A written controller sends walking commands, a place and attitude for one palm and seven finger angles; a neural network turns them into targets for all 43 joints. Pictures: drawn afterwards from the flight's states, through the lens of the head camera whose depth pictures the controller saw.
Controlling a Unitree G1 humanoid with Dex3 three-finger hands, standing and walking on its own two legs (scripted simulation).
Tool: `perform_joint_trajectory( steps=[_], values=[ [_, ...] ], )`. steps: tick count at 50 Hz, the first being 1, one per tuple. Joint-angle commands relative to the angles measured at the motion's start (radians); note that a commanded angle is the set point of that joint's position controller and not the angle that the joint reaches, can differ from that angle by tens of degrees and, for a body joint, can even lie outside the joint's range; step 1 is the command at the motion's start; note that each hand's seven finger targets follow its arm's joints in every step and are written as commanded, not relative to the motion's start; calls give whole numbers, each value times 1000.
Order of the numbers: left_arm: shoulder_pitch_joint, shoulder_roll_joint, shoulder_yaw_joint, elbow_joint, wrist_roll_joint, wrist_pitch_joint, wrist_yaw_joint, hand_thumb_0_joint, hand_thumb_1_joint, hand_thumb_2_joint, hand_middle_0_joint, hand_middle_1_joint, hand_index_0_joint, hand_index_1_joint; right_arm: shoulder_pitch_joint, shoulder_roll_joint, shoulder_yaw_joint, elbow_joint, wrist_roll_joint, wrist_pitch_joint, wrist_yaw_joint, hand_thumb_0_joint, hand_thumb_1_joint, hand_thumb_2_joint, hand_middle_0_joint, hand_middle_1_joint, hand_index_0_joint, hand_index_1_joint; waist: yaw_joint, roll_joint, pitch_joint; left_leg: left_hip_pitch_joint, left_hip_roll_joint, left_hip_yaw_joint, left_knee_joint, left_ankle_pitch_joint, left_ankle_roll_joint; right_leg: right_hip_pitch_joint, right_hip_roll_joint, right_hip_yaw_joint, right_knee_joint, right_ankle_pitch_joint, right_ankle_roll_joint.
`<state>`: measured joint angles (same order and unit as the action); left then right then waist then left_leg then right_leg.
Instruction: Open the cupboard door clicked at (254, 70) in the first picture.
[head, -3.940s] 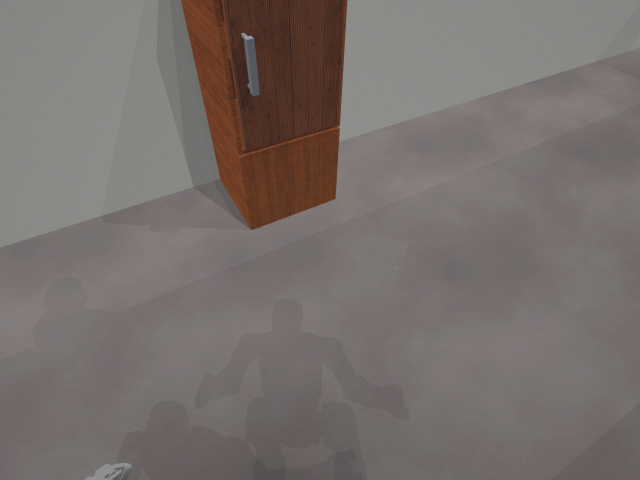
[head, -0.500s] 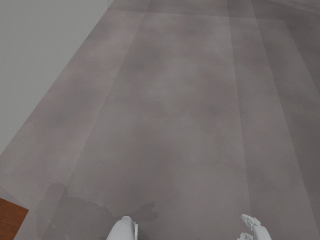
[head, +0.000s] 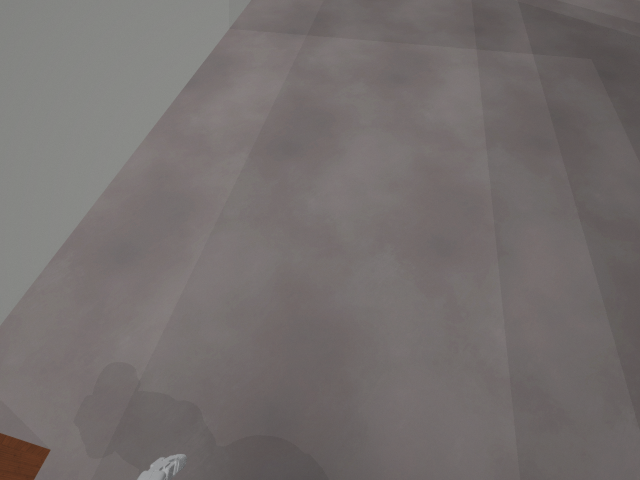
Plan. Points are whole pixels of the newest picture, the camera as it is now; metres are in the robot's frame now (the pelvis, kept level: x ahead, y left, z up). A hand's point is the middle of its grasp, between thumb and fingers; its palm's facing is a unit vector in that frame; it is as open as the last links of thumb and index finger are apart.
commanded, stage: turn to face it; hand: left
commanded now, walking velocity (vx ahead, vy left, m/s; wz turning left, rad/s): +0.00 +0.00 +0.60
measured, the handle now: out of the picture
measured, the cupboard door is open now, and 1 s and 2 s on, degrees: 0 0 0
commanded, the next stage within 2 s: none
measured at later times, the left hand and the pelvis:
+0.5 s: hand out of the picture -0.06 +0.20 -0.18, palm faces +0.38 -0.89 -0.25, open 7.4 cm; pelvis -0.01 +0.00 -0.01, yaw +20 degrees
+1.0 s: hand out of the picture -0.02 +0.21 -0.14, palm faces +0.55 -0.78 -0.30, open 7.4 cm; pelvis -0.01 -0.03 +0.00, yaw +36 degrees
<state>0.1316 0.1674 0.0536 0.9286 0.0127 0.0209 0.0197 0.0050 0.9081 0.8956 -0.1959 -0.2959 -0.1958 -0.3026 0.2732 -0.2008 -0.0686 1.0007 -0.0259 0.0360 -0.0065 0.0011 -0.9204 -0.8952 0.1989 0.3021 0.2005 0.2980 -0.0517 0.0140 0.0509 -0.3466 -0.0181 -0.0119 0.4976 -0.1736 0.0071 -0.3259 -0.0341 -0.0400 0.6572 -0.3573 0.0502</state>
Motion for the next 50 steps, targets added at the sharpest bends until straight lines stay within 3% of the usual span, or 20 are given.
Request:
perform_joint_trajectory(
  steps=[1, 2, 3, 5, 7, 10, 18, 21, 23, 24, 25, 26, 31, 37, 41, 46, 47, 48, 49, 50],
  values=[
    [176, 236, 60, -38, 13, -35, 24, 0, 900, 900, -200, -300, -200, -300, -30, -73, -28, -124, 19, -19, 9, 0, -900, -900, 200, 300, 200, 300, 95, -273, -152, -270, -3, -15, 224, -217, -33, 405, -337, 302, -398, 230, -101],
    [161, 269, 58, -57, 10, -29, 23, 0, 900, 900, -200, -300, -200, -300, -55, -99, -36, -140, 8, -16, 5, 0, -900, -900, 200, 300, 200, 300, 98, -280, -123, -278, -3, 7, 439, -420, -47, 268, -479, 357, -393, 354, -188],
    [109, 230, 54, -69, 9, -28, 27, 0, 900, 900, -200, -300, -200, -300, -62, -115, -44, -134, 6, -3, 8, 0, -900, -900, 200, 300, 200, 300, 76, -181, -89, -254, 28, -29, 581, -378, -46, 180, -453, 276, -385, 368, -212],
    [15, 174, 34, -87, 6, -30, 24, 0, 900, 900, -200, -300, -200, -300, -32, -93, -42, -91, 2, 16, 17, 0, -900, -900, 200, 300, 200, 300, 22, -139, -12, -254, 61, -10, 707, -267, -62, 116, -331, 128, -353, 393, -169],
    [29, 151, 24, -86, 4, -36, 20, 0, 900, 900, -200, -300, -200, -300, 0, -80, -36, -82, 2, 17, 23, 0, -900, -900, 200, 300, 200, 300, 18, -153, -18, -270, 65, 21, 721, -207, -77, 168, -285, 16, -312, 512, -143],
    [100, 168, 26, -70, 7, -38, 22, 0, 900, 900, -200, -300, -200, -300, -52, -79, -31, -100, 5, 21, 26, 0, -900, -900, 200, 300, 200, 300, 50, -182, -40, -271, 71, 50, 645, -208, -94, 262, -288, -29, -284, 645, -145],
    [149, 227, 40, -59, 19, -20, 16, 0, 900, 900, -200, -300, -200, -300, -195, -83, -14, -161, 11, 16, 35, 0, -900, -900, 200, 300, 200, 300, 95, -229, -35, -134, 74, 124, 342, -255, -74, 253, -336, -80, -245, 605, -162],
    [148, 252, 51, -60, 19, -13, 12, 0, 900, 900, -200, -300, -200, -300, -181, -95, -12, -174, 12, 6, 34, 0, -900, -900, 200, 300, 200, 300, 91, -234, -76, -33, 62, 158, 203, -220, -52, 245, -354, -106, -183, 600, -144],
    [132, 252, 53, -58, 8, -10, 6, 0, 900, 900, -200, -300, -200, -300, -99, -137, -23, -163, 8, -4, 33, 0, -900, -900, 200, 300, 200, 300, 38, -147, -128, 149, 59, 149, -2, -51, -34, 177, -327, -164, -23, 533, -87],
    [134, 222, 53, -80, 1, -8, 1, 0, 900, 900, -200, -300, -200, -300, -18, -227, -46, -149, 3, -17, 28, 0, -900, -900, 200, 300, 200, 300, -11, 52, -200, 352, 190, -32, -91, 174, 30, -2, -258, -196, 188, 333, -23],
    [87, 154, 31, -134, -4, -7, -6, 0, 900, 900, -200, -300, -200, -300, 44, -338, -72, -141, 8, -22, 20, 0, -900, -900, 200, 300, 200, 300, -46, 341, -207, 457, 450, -368, -115, 635, 174, -278, -112, -164, 418, -309, 55],
    [42, 180, 30, -147, 6, 7, 1, 0, 900, 900, -200, -300, -200, -300, 77, -336, -68, -115, 16, -14, 16, 0, -900, -900, 200, 300, 200, 300, -48, 216, -218, 429, 485, -311, -95, 673, 230, -292, -118, -44, 504, -320, 40],
    [76, 181, 43, -89, 5, 14, -11, 0, 900, 900, -200, -300, -200, -300, -145, -236, -34, -177, 9, -25, -1, 0, -900, -900, 200, 300, 200, 300, 40, 142, -98, 206, 265, -158, -137, 349, 141, -233, -97, 17, 511, -52, 50],
    [44, 171, 41, -106, 4, 20, -6, 0, 900, 900, -200, -300, -200, -300, -108, -242, -42, -169, 7, -19, 5, 0, -900, -900, 200, 300, 200, 300, 28, 127, -67, 157, 238, -240, -190, 129, 154, -185, -63, 25, 345, -35, 59],
    [4, 158, 37, -136, 0, 11, -2, 0, 900, 900, -200, -300, -200, -300, -74, -246, -51, -161, 2, -14, 6, 0, -900, -900, 200, 300, 200, 300, 12, 152, -94, 188, 235, -313, -157, 178, 168, -149, -32, 31, 214, -74, 50],
    [95, 162, 35, -129, -12, -9, 7, 0, 900, 900, -200, -300, -200, -300, -108, -237, -59, -174, 6, -8, 9, 0, -900, -900, 200, 300, 200, 300, 60, 146, -151, 99, 176, -347, -43, 288, 122, 112, 16, 12, -144, 58, 29],
    [133, 188, 42, -122, -10, -19, 11, 0, 900, 900, -200, -300, -200, -300, -108, -212, -57, -178, 13, -8, 12, 0, -900, -900, 200, 300, 200, 300, 80, 81, -171, 16, 131, -316, 20, 195, 73, 241, -27, 38, -293, 151, 19],
    [151, 281, 58, -124, 8, -31, 19, 0, 900, 900, -200, -300, -200, -300, -86, -145, -47, -189, 24, -8, 19, 0, -900, -900, 200, 300, 200, 300, 89, -169, -180, -194, 18, -177, 209, -83, -8, 405, -262, 252, -399, 163, -50],
    [138, 335, 61, -135, 12, -27, 22, 0, 900, 900, -200, -300, -200, -300, -100, -126, -43, -214, 14, -7, 17, 0, -900, -900, 200, 300, 200, 300, 92, -322, -140, -286, -63, -41, 434, -415, -58, 322, -473, 416, -400, 306, -159],
    [105, 304, 51, -146, 7, -21, 23, 0, 900, 900, -200, -300, -200, -300, -105, -163, -52, -205, 5, 1, 18, 0, -900, -900, 200, 300, 200, 300, 78, -206, -103, -252, -12, -83, 596, -392, -46, 202, -458, 333, -382, 303, -195]
  ],
)
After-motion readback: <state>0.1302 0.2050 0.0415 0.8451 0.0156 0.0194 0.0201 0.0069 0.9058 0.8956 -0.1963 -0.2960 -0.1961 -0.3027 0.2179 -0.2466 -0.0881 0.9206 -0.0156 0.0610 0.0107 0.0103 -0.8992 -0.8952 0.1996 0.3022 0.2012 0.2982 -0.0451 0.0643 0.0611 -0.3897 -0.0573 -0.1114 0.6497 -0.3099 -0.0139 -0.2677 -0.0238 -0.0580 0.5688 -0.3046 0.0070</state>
